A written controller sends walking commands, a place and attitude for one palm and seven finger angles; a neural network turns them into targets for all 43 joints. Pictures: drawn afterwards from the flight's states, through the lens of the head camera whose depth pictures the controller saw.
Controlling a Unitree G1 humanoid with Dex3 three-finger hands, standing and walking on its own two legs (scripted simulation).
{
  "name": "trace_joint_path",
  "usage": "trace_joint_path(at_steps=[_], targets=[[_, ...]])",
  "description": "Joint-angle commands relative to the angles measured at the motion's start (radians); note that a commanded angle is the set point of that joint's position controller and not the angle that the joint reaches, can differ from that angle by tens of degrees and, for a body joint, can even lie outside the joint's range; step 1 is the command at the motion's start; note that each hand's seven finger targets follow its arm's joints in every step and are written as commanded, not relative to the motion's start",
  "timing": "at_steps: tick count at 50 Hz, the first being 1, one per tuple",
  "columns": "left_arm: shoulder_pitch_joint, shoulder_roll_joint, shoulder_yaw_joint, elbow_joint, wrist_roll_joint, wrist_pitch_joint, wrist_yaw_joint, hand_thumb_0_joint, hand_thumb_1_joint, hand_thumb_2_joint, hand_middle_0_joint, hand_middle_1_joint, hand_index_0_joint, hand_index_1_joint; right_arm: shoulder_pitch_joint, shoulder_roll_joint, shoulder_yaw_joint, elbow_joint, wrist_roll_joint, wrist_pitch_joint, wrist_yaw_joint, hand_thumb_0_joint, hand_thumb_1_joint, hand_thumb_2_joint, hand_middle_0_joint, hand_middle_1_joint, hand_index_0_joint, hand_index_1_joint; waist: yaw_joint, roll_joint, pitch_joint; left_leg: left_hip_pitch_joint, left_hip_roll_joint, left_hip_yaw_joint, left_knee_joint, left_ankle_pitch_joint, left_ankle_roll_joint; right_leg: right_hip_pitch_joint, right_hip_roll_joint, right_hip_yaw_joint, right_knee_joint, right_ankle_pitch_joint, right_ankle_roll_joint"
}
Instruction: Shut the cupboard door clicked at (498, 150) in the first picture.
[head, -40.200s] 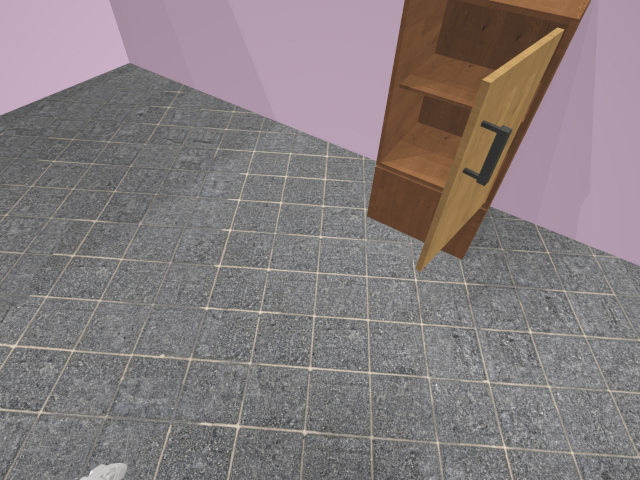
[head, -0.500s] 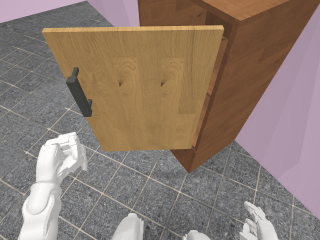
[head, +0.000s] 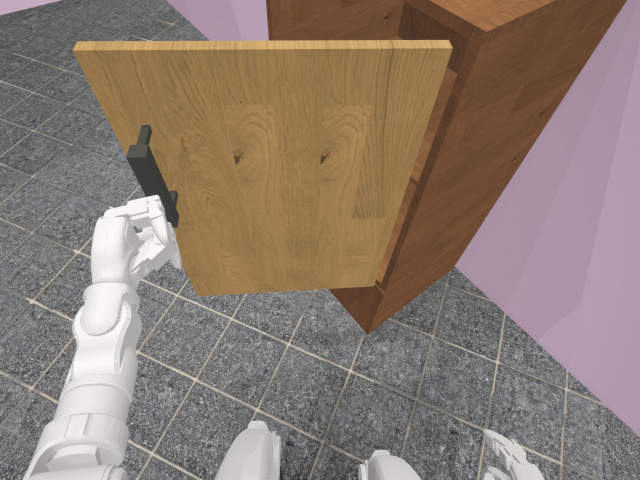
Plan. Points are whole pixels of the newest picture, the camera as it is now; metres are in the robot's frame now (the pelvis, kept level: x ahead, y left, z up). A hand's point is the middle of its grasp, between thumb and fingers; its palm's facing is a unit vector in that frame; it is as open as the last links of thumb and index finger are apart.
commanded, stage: bring the fist close to the handle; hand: left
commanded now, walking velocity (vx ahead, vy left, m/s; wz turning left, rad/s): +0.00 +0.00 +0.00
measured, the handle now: (158, 179) +0.49 +0.24 +0.06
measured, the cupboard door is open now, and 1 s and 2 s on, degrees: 57 53 40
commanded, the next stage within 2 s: push the door shut along its arc in 0.46 s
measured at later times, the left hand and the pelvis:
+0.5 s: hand (173, 237) +0.39 +0.20 +0.06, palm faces +0.15 -0.99 -0.03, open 3.1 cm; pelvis +0.01 -0.01 +0.00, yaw +0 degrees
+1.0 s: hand (177, 203) +0.44 +0.21 +0.06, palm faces +0.01 -1.00 -0.01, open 3.1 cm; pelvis +0.00 -0.01 -0.01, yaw +0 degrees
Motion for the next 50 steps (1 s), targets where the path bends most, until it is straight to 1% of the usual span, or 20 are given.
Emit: trace_joint_path(at_steps=[1,3,7,9,10,14,15,18,20,23,26,28,31,33,34,36,39,40,43,50], targets=[[-0.406,0.149,0.022,-0.14,-0.01,-0.057,-0.013,0.0,0.9,0.9,-1.3,-1.5,-1.3,-1.5,0.045,-0.168,-0.067,-0.097,0.001,-0.029,-0.015,0.0,-0.9,-0.9,0.2,0.3,0.2,0.3,-0.032,0.06,-0.324,0.421,-0.01,-0.063,-0.159,0.13,0.001,-0.056,0.02,-0.021,-0.177,0.222,-0.033],[-0.468,0.158,0.028,-0.117,-0.007,-0.074,-0.006,0.0,0.9,0.9,-1.3,-1.5,-1.3,-1.5,0.054,-0.169,-0.069,-0.085,-0.001,-0.027,-0.015,0.0,-0.9,-0.9,0.2,0.3,0.2,0.3,-0.042,0.061,-0.335,0.433,-0.007,-0.069,-0.152,0.131,-0.001,-0.079,0.021,-0.022,-0.173,0.216,-0.032],[-0.4,0.174,0.058,-0.116,0.007,-0.113,0.008,0.0,0.9,0.9,-1.3,-1.5,-1.3,-1.5,0.068,-0.169,-0.079,-0.086,-0.01,-0.022,-0.001,0.0,-0.9,-0.9,0.2,0.3,0.2,0.3,-0.009,0.082,-0.416,0.487,-0.006,-0.066,-0.145,0.219,-0.004,-0.055,0.023,-0.025,-0.155,0.268,-0.038],[-0.321,0.172,0.067,-0.104,0.004,-0.11,0.01,0.0,0.9,0.9,-1.3,-1.5,-1.3,-1.5,0.073,-0.168,-0.078,-0.097,-0.01,-0.011,0.01,0.0,-0.9,-0.9,0.2,0.3,0.2,0.3,0.005,0.058,-0.421,0.472,-0.01,-0.052,-0.148,0.251,-0.003,-0.016,0.025,-0.027,-0.157,0.307,-0.036],[-0.293,0.209,0.1,-0.077,0.006,-0.104,0.01,0.0,0.9,0.9,-1.3,-1.5,-1.3,-1.5,0.079,-0.173,-0.078,-0.095,-0.01,-0.005,0.011,0.0,-0.9,-0.9,0.2,0.3,0.2,0.3,0.011,0.038,-0.41,0.445,-0.013,-0.046,-0.143,0.251,0.001,0.0,0.03,-0.022,-0.158,0.319,-0.035],[-0.315,0.206,0.101,-0.088,-0.001,-0.094,0.006,0.0,0.9,0.9,-1.3,-1.5,-1.3,-1.5,0.074,-0.164,-0.077,-0.107,-0.004,0.019,0.012,0.0,-0.9,-0.9,0.2,0.3,0.2,0.3,-0.005,-0.006,-0.345,0.372,-0.02,-0.018,-0.151,0.214,0.011,0.038,0.025,-0.006,-0.182,0.339,-0.024],[-0.313,0.238,0.127,-0.114,-0.003,-0.103,0.006,0.0,0.9,0.9,-1.3,-1.5,-1.3,-1.5,0.077,-0.166,-0.078,-0.112,-0.005,0.019,0.009,0.0,-0.9,-0.9,0.2,0.3,0.2,0.3,0.007,0.017,-0.355,0.374,-0.021,-0.017,-0.148,0.224,0.011,0.051,0.028,-0.002,-0.177,0.347,-0.028],[-0.301,0.211,0.111,-0.166,-0.015,-0.133,-0.001,0.0,0.9,0.9,-1.3,-1.5,-1.3,-1.5,0.067,-0.159,-0.081,-0.112,-0.004,0.017,0.009,0.0,-0.9,-0.9,0.2,0.3,0.2,0.3,0.003,0.035,-0.374,0.412,-0.019,-0.012,-0.143,0.261,0.009,0.059,0.028,0.0,-0.174,0.386,-0.028],[-0.332,0.181,0.072,-0.178,-0.015,-0.151,-0.009,0.0,0.9,0.9,-1.3,-1.5,-1.3,-1.5,0.073,-0.159,-0.082,-0.102,-0.003,0.012,0.006,0.0,-0.9,-0.9,0.2,0.3,0.2,0.3,-0.023,0.027,-0.364,0.415,-0.018,-0.017,-0.132,0.251,0.013,0.038,0.031,0.001,-0.174,0.378,-0.025],[-0.351,0.182,0.062,-0.131,-0.012,-0.154,-0.027,0.0,0.9,0.9,-1.3,-1.5,-1.3,-1.5,0.071,-0.163,-0.082,-0.081,-0.002,0.009,0.002,0.0,-0.9,-0.9,0.2,0.3,0.2,0.3,-0.035,0.029,-0.335,0.4,-0.017,-0.022,-0.129,0.215,0.012,0.011,0.027,0.003,-0.177,0.35,-0.024],[-0.318,0.183,0.061,-0.099,-0.018,-0.136,-0.049,0.0,0.9,0.9,-1.3,-1.5,-1.3,-1.5,0.066,-0.163,-0.081,-0.085,0.002,0.01,-0.001,0.0,-0.9,-0.9,0.2,0.3,0.2,0.3,-0.025,0.023,-0.333,0.385,-0.022,-0.019,-0.132,0.198,0.013,0.022,0.023,0.009,-0.185,0.343,-0.023],[-0.344,0.169,0.047,-0.091,-0.023,-0.123,-0.057,0.0,0.9,0.9,-1.3,-1.5,-1.3,-1.5,0.06,-0.161,-0.079,-0.087,0.005,0.011,-0.003,0.0,-0.9,-0.9,0.2,0.3,0.2,0.3,-0.027,0.041,-0.322,0.388,-0.024,-0.018,-0.135,0.18,0.013,0.01,0.021,0.009,-0.193,0.322,-0.023],[-0.467,0.267,0.106,-0.06,-0.018,-0.122,-0.065,0.0,0.9,0.9,-1.3,-1.5,-1.3,-1.5,0.059,-0.169,-0.073,-0.074,0.005,0.015,-0.016,0.0,-0.9,-0.9,0.2,0.3,0.2,0.3,-0.043,0.013,-0.318,0.348,-0.023,-0.024,-0.119,0.151,0.019,0.008,0.018,0.021,-0.189,0.298,-0.021],[-0.554,0.29,0.117,-0.031,-0.012,-0.134,-0.072,0.0,0.9,0.9,-1.3,-1.5,-1.3,-1.5,0.056,-0.166,-0.069,-0.068,0.006,0.014,-0.022,0.0,-0.9,-0.9,0.2,0.3,0.2,0.3,-0.051,0.008,-0.317,0.33,-0.022,-0.027,-0.108,0.132,0.02,-0.005,0.017,0.028,-0.185,0.274,-0.019],[-0.584,0.281,0.104,-0.018,-0.011,-0.143,-0.08,0.0,0.9,0.9,-1.3,-1.5,-1.3,-1.5,0.054,-0.163,-0.067,-0.065,0.005,0.012,-0.022,0.0,-0.9,-0.9,0.2,0.3,0.2,0.3,-0.052,0.041,-0.322,0.34,-0.023,-0.028,-0.104,0.132,0.018,-0.015,0.017,0.03,-0.181,0.269,-0.022],[-0.602,0.308,0.124,0.009,-0.012,-0.153,-0.096,0.0,0.9,0.9,-1.3,-1.5,-1.3,-1.5,0.058,-0.166,-0.066,-0.061,0.003,0.008,-0.023,0.0,-0.9,-0.9,0.2,0.3,0.2,0.3,-0.045,0.06,-0.37,0.353,-0.024,-0.029,-0.089,0.151,0.017,-0.008,0.017,0.034,-0.169,0.284,-0.025],[-0.638,0.33,0.124,0.107,-0.01,-0.141,-0.137,0.0,0.9,0.9,-1.3,-1.5,-1.3,-1.5,0.073,-0.171,-0.063,-0.05,0.005,0.01,-0.022,0.0,-0.9,-0.9,0.2,0.3,0.2,0.3,-0.058,0.052,-0.374,0.328,-0.02,-0.03,-0.073,0.151,0.019,-0.022,0.018,0.037,-0.162,0.283,-0.024],[-0.623,0.368,0.155,0.154,-0.007,-0.131,-0.152,0.0,0.9,0.9,-1.3,-1.5,-1.3,-1.5,0.087,-0.179,-0.063,-0.049,0.003,0.013,-0.021,0.0,-0.9,-0.9,0.2,0.3,0.2,0.3,-0.049,0.041,-0.373,0.306,-0.02,-0.033,-0.068,0.149,0.02,-0.02,0.021,0.037,-0.157,0.277,-0.026],[-0.663,0.335,0.115,0.194,-0.011,-0.098,-0.197,0.0,0.9,0.9,-1.3,-1.5,-1.3,-1.5,0.096,-0.178,-0.064,-0.058,0.01,0.02,-0.016,0.0,-0.9,-0.9,0.2,0.3,0.2,0.3,-0.062,0.048,-0.373,0.304,-0.018,-0.034,-0.064,0.161,0.023,-0.039,0.019,0.035,-0.155,0.294,-0.025],[-0.776,0.366,0.131,0.219,-0.023,-0.097,-0.24,0.0,0.9,0.9,-1.3,-1.5,-1.3,-1.5,0.139,-0.192,-0.071,-0.042,0.008,0.029,-0.009,0.0,-0.9,-0.9,0.2,0.3,0.2,0.3,-0.083,0.053,-0.409,0.34,-0.011,-0.055,-0.045,0.201,0.027,-0.1,0.029,0.018,-0.132,0.296,-0.032]])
